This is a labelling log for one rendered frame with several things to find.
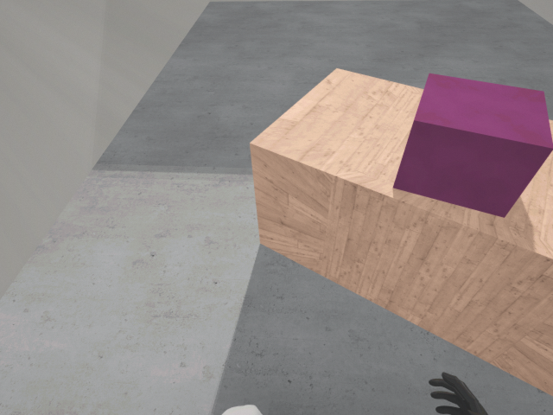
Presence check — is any right robot hand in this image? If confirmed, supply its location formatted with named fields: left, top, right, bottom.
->
left=429, top=372, right=488, bottom=415

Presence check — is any pedestal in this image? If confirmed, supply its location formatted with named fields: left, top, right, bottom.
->
left=250, top=68, right=553, bottom=396

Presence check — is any carton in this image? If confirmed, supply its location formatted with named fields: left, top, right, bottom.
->
left=393, top=73, right=553, bottom=218

